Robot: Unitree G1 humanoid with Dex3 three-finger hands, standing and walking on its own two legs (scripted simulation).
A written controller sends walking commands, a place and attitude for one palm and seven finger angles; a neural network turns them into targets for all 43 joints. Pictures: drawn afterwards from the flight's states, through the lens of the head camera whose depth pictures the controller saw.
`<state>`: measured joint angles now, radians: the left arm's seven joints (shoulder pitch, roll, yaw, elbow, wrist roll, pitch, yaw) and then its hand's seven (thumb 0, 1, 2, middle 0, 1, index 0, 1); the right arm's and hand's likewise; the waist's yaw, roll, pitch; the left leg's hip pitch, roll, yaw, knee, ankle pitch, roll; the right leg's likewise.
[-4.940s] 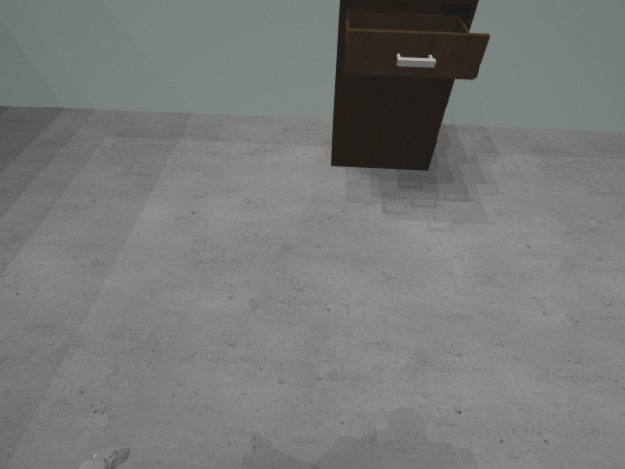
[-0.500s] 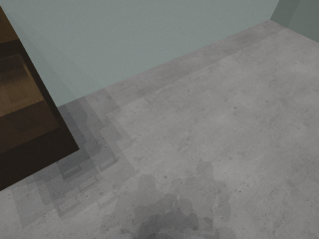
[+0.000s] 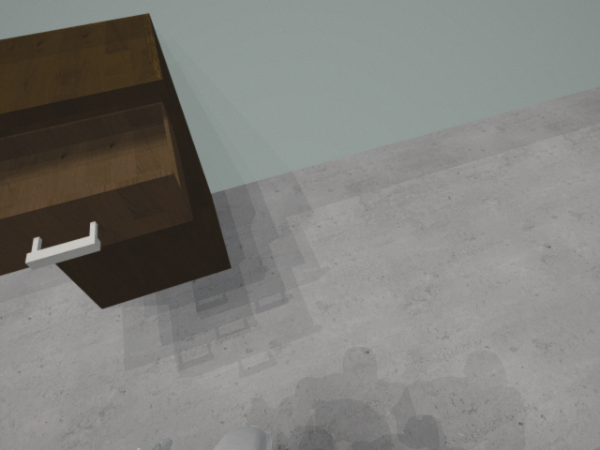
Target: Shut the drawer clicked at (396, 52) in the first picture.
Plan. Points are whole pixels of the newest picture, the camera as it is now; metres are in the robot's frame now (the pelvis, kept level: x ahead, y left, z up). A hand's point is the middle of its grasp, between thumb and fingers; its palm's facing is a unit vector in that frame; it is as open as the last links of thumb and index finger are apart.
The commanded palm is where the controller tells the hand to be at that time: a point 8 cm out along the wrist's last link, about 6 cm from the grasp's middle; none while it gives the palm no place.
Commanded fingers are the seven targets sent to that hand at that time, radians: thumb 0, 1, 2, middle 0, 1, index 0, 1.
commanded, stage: turn to face it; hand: left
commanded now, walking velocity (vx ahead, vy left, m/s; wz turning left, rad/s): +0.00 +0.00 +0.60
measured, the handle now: (65, 243) +0.48 +0.48 -0.06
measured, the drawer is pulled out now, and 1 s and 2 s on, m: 0.30 0.30 0.30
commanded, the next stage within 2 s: take the last steps up to it in 0.62 s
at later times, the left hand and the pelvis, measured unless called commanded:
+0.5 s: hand out of the picture -0.01 +0.27 -0.17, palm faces +0.28 -0.92 -0.28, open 7.4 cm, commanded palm none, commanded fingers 0.00 0.90 0.90 -0.20 -0.30 -0.20 -0.30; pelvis -0.02 +0.04 +0.00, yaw +14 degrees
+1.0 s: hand out of the picture -0.10 +0.19 -0.15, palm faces +0.45 -0.86 -0.25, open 7.3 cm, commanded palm none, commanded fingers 0.00 0.90 0.90 -0.20 -0.30 -0.20 -0.30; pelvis -0.03 +0.01 +0.01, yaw +23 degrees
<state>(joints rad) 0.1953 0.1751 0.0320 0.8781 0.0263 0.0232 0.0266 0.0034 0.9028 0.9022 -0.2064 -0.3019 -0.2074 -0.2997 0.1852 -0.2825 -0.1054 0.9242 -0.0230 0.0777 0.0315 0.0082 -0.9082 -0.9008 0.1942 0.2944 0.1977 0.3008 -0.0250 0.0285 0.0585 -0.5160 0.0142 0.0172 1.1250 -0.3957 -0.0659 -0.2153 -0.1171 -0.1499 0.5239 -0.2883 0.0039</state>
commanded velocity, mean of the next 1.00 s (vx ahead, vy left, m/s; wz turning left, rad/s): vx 0.09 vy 0.02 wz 0.27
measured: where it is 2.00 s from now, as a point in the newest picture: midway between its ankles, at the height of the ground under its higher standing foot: (253, 444)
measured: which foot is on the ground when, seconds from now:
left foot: up 0.00-0.20, down 0.22-0.64, up 0.66-1.00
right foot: down 0.00-0.22, up 0.24-0.62, down 0.64-1.00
